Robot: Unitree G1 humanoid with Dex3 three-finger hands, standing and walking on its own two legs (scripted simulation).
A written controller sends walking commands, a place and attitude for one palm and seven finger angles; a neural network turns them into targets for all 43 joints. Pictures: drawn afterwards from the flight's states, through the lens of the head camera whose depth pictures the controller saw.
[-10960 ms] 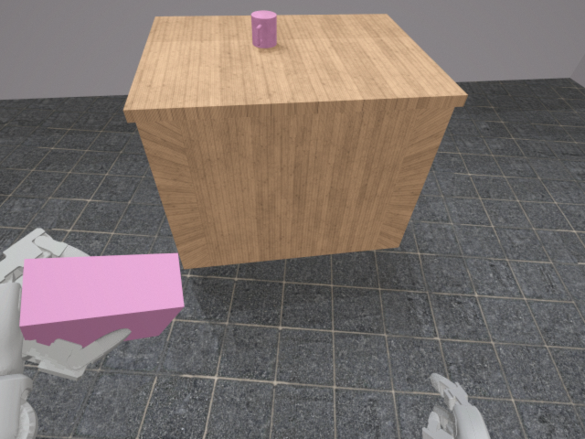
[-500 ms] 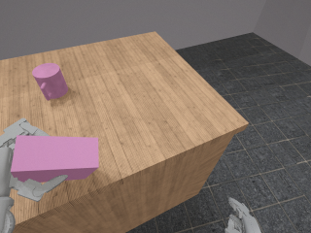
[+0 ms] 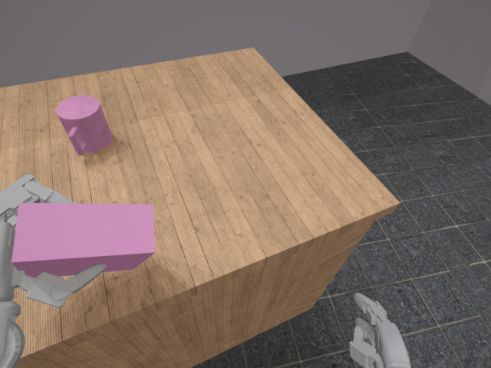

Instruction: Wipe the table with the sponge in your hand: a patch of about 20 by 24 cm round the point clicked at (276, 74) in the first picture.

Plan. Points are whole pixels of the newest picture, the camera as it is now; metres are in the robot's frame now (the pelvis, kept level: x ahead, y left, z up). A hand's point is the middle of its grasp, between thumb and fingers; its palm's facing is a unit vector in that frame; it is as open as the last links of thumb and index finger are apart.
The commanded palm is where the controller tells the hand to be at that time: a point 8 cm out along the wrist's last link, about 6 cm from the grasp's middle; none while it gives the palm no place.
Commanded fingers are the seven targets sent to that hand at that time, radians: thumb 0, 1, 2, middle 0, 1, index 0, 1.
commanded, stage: look again from close up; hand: left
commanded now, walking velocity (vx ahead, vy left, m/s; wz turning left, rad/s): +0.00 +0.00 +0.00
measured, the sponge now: (107, 241) +0.23 +0.20 +0.13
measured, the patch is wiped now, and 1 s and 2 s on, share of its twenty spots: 0.00 0.00 0.00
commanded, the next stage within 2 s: come to a stop and stand still in 0.12 s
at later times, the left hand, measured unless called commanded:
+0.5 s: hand (57, 237) +0.22 +0.25 +0.16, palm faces +0.31 -0.87 -0.38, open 9.8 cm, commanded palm +0.16 +0.30 +0.17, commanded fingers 0.00 0.10 1.30 -1.20 -1.60 -1.20 -1.60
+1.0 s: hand (55, 233) +0.23 +0.26 +0.15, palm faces +0.35 -0.86 -0.37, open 9.8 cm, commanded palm +0.16 +0.29 +0.17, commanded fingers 0.00 0.10 1.30 -1.20 -1.60 -1.20 -1.60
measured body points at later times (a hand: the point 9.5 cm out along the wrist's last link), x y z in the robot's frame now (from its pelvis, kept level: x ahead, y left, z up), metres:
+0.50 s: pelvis -0.01 +0.02 +0.00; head +0.02 +0.03 +0.44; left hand +0.20 +0.30 +0.18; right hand +0.17 -0.20 -0.08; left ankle +0.01 +0.09 -0.74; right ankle +0.02 -0.12 -0.74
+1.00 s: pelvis +0.00 +0.01 +0.00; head +0.03 +0.04 +0.45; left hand +0.20 +0.30 +0.17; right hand +0.19 -0.20 -0.06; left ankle +0.01 +0.09 -0.74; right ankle +0.02 -0.12 -0.74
